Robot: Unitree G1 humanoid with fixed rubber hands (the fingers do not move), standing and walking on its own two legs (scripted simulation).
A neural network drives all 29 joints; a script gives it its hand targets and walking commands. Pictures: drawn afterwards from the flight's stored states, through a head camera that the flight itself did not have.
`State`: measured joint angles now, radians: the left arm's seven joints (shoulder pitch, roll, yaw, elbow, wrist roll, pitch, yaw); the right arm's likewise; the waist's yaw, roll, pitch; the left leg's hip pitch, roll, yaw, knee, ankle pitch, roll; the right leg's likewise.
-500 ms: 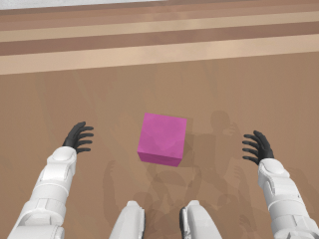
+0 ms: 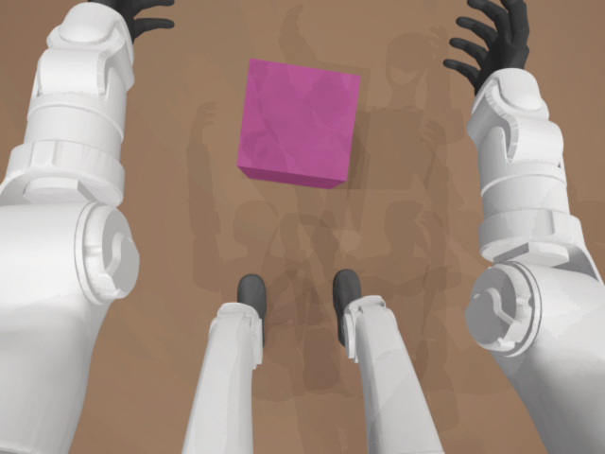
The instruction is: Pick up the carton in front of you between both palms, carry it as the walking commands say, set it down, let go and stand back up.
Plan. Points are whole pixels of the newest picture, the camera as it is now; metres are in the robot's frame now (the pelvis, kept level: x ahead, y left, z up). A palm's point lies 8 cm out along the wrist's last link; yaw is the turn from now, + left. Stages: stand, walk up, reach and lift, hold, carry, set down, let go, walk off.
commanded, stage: reach and lift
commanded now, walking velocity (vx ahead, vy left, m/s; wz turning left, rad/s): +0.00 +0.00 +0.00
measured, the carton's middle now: (296, 134) +0.55 -0.02 -0.53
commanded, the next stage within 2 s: none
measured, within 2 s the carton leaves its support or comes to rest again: leaves its support in 1.84 s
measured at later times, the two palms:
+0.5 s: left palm (186, 90) +0.58 +0.16 -0.30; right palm (422, 122) +0.52 -0.21 -0.30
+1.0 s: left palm (208, 121) +0.57 +0.16 -0.46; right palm (387, 141) +0.52 -0.20 -0.46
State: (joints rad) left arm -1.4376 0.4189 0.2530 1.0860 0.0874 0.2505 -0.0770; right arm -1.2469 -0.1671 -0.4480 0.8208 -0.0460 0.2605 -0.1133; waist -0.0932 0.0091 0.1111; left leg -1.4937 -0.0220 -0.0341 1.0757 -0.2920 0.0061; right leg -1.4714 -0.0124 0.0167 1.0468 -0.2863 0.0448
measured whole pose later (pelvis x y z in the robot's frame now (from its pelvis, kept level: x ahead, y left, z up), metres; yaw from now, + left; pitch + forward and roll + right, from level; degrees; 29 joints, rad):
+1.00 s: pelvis -0.03 +0.00 -0.28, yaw -3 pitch +37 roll -3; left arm -1.71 0.53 -0.02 1.26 -0.18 0.11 0.03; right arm -1.59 -0.28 -0.26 1.12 0.15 0.10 -0.15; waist -0.06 -0.02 0.47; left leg -2.23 -0.04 -0.06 2.18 -0.60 -0.02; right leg -2.21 0.05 0.03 2.13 -0.57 0.09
